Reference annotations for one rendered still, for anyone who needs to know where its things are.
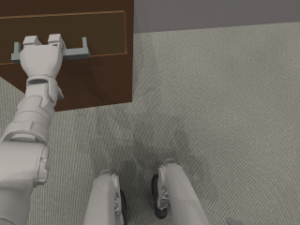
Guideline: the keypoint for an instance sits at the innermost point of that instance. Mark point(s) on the handle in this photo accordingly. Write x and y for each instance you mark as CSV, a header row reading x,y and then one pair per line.
x,y
68,54

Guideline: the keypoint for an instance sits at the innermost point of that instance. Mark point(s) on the cabinet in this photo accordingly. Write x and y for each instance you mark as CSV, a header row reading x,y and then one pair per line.
x,y
100,80

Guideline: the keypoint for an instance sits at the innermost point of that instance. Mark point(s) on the robot left upper arm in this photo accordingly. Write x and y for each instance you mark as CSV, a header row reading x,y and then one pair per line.
x,y
23,167

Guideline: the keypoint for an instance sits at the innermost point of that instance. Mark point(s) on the robot left forearm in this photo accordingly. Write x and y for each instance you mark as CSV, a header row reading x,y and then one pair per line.
x,y
34,113

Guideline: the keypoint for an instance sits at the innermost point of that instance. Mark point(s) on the left robot hand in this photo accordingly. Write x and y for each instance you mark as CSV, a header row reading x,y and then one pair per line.
x,y
37,59

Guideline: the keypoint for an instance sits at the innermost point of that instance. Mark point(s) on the robot right thigh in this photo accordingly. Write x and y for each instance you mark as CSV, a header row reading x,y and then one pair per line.
x,y
185,205

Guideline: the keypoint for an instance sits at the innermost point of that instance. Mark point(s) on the robot left shin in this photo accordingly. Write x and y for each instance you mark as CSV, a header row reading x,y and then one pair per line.
x,y
117,205

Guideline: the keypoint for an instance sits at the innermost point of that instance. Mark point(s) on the drawer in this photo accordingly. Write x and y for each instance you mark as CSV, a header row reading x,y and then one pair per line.
x,y
104,31

